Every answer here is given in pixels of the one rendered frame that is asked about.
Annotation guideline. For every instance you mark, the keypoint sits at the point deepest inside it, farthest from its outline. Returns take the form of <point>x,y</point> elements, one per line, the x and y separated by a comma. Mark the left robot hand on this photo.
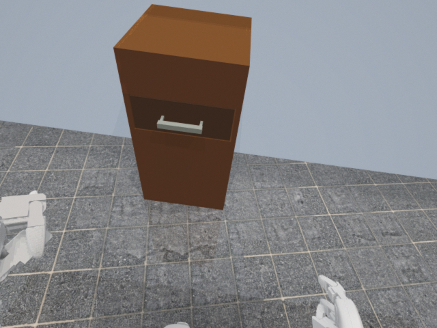
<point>23,213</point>

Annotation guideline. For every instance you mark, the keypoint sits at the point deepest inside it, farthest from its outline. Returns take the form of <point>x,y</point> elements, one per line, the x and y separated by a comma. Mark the right robot hand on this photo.
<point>343,314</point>

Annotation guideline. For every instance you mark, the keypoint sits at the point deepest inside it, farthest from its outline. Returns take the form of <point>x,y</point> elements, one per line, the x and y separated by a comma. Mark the handle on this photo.
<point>174,126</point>

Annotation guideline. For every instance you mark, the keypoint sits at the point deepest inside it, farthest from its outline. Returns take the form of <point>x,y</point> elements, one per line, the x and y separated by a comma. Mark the cabinet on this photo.
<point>190,56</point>

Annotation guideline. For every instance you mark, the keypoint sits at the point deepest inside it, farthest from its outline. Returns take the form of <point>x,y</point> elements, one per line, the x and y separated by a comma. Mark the drawer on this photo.
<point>217,121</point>

